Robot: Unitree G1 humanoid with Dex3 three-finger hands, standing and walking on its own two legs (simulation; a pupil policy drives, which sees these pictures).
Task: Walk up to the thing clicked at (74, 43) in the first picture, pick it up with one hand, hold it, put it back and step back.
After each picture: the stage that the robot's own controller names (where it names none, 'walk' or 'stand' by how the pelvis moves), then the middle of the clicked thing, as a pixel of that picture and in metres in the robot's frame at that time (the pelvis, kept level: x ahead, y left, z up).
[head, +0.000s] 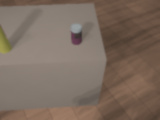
stand; (76, 34) +0.76 +0.05 -0.12
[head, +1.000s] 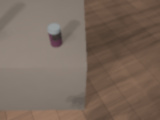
walk; (55, 35) +0.66 +0.17 -0.08
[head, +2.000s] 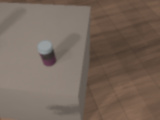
rise first; (47, 53) +0.52 +0.19 -0.07
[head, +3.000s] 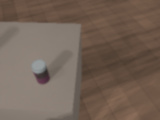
stand; (41, 72) +0.48 +0.22 -0.11
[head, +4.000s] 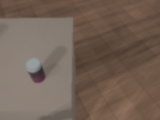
stand; (35, 70) +0.46 +0.23 -0.12
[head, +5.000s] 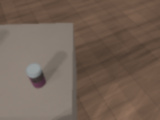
stand; (36, 76) +0.45 +0.23 -0.12
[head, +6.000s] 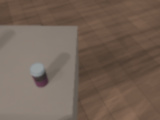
stand; (39, 75) +0.47 +0.22 -0.12
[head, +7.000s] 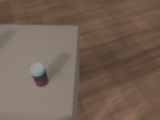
stand; (39, 75) +0.47 +0.22 -0.12
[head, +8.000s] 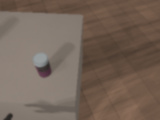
rise first; (42, 65) +0.48 +0.20 -0.12
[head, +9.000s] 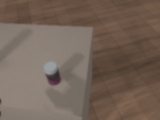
go down; (52, 73) +0.48 +0.19 -0.12
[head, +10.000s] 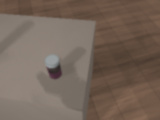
go down; (53, 67) +0.49 +0.17 -0.11
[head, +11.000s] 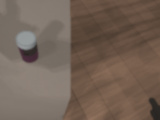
go down; (28, 47) +0.49 +0.17 -0.04
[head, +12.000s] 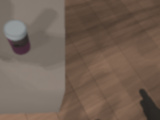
close in; (18, 38) +0.50 +0.17 -0.02
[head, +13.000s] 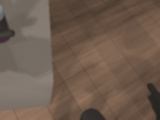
close; out of the picture +0.52 +0.18 +0.02
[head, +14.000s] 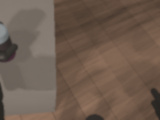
lift; (0, 44) +0.47 +0.20 +0.00
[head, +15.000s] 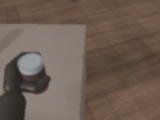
lift; (34, 74) +0.32 +0.16 +0.12
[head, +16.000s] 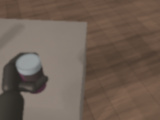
hold; (32, 74) +0.33 +0.17 +0.10
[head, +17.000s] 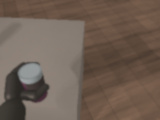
hold; (34, 83) +0.31 +0.17 +0.06
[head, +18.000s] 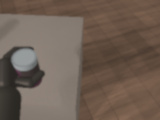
crouch; (28, 69) +0.34 +0.18 +0.10
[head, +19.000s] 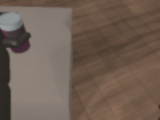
crouch; (15, 33) +0.47 +0.19 +0.11
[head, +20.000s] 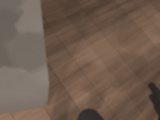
lower; out of the picture +0.54 +0.20 +0.01
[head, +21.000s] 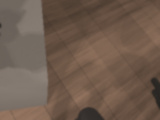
lower; out of the picture +0.53 +0.20 +0.01
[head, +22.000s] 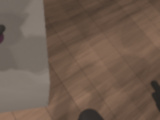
lower; out of the picture +0.53 +0.20 +0.01
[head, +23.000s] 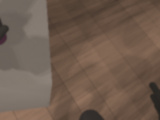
lower; out of the picture +0.52 +0.19 +0.01
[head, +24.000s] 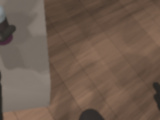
loosen; out of the picture +0.53 +0.17 +0.01
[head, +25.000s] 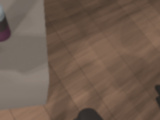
withdraw; out of the picture +0.53 +0.17 +0.00
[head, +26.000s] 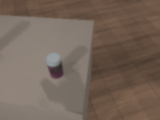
sink last; (55, 66) +0.49 +0.16 -0.07
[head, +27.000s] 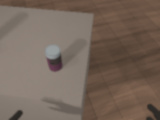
stand; (54, 58) +0.50 +0.16 -0.06
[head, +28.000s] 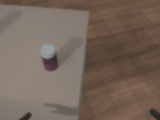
stand; (49, 58) +0.50 +0.16 -0.05
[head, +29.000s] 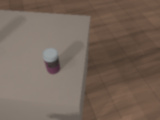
stand; (51, 61) +0.50 +0.17 -0.07
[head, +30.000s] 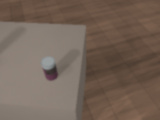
walk; (49, 68) +0.51 +0.19 -0.12
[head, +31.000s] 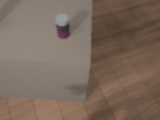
walk; (62, 26) +0.66 +0.11 -0.10
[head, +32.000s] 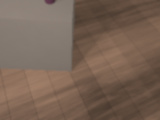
walk; out of the picture +0.94 +0.21 -0.10
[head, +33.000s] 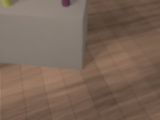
stand; out of the picture +1.13 +0.17 -0.10
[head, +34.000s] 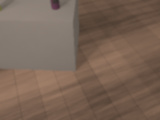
stand; (54, 0) +1.12 +0.21 -0.12
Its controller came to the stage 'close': yes
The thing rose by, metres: 0.23
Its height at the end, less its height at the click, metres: +0.00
